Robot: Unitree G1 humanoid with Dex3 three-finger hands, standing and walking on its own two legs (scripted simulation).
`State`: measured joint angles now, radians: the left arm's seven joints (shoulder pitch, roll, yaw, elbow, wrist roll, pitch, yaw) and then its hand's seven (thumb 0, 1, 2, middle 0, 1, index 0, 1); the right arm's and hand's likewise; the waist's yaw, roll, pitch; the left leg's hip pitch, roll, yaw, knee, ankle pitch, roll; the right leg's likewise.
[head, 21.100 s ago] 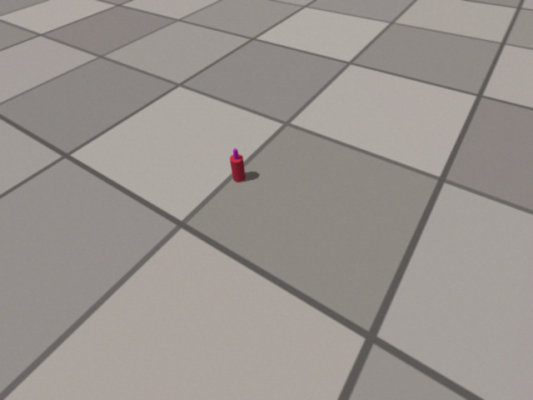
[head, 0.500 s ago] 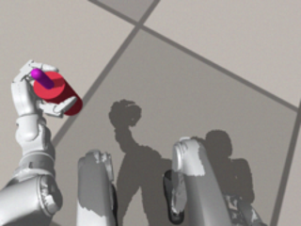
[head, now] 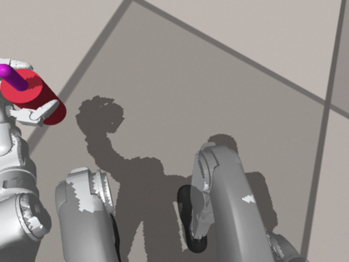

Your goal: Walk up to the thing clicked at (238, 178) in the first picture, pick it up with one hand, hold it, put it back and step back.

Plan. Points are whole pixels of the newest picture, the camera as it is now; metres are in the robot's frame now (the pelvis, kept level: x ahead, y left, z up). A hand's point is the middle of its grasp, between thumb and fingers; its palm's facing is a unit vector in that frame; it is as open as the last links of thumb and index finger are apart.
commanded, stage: crouch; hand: left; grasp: from the side
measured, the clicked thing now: (32, 95) +0.48 +0.24 -0.07
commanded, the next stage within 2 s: lower in 0.32 s
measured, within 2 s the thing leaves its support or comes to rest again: rests again in 1.74 s
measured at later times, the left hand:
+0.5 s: hand (37, 101) +0.49 +0.25 -0.12, palm faces +0.20 -0.98 -0.04, open 9.9 cm
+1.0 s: hand (46, 108) +0.50 +0.25 -0.19, palm faces +0.23 -0.97 -0.04, open 9.9 cm
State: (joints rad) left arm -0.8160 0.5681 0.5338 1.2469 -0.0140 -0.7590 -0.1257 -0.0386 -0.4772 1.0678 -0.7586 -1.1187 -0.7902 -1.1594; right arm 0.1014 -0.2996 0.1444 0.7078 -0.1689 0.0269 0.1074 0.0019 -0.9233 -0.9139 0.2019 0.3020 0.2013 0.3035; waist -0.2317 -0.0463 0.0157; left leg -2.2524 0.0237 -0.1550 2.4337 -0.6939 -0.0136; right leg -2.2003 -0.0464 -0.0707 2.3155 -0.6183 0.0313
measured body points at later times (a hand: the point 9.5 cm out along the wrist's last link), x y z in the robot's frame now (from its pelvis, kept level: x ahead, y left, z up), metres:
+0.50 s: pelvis +0.00 +0.00 -0.02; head +0.25 +0.10 +0.34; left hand +0.47 +0.30 -0.12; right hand +0.08 -0.27 -0.11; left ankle +0.08 +0.13 -0.29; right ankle +0.12 -0.13 -0.29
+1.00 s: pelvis +0.00 +0.01 -0.03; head +0.27 +0.14 +0.30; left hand +0.48 +0.30 -0.18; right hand +0.11 -0.26 -0.09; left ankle +0.08 +0.13 -0.29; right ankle +0.12 -0.13 -0.29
